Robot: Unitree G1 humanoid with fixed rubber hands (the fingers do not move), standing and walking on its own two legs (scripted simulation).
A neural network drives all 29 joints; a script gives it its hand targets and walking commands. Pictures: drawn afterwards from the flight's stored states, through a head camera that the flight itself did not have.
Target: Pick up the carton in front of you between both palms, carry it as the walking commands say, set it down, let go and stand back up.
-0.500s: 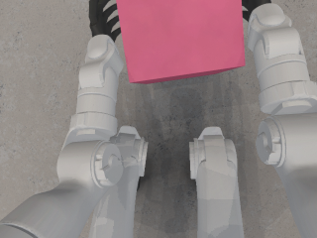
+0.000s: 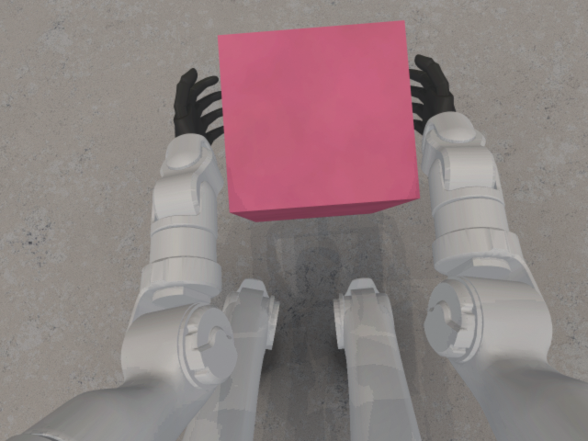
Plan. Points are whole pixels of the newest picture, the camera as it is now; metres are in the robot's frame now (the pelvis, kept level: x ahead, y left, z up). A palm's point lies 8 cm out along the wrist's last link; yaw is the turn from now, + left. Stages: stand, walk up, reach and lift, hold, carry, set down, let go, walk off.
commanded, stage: reach and lift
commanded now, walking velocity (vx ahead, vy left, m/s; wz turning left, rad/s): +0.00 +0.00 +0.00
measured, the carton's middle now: (312, 145) +0.50 -0.02 -0.14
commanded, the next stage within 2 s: none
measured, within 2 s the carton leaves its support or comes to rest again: neither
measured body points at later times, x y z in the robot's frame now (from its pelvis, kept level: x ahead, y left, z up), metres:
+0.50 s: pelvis +0.05 +0.00 +0.14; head +0.19 -0.02 +0.56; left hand +0.45 +0.14 +0.10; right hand +0.46 -0.17 +0.09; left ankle +0.11 +0.14 -0.48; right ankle +0.11 -0.13 -0.48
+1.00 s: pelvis +0.10 +0.01 +0.25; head +0.10 +0.00 +0.70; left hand +0.42 +0.15 +0.25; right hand +0.40 -0.15 +0.23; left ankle +0.11 +0.14 -0.48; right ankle +0.11 -0.13 -0.48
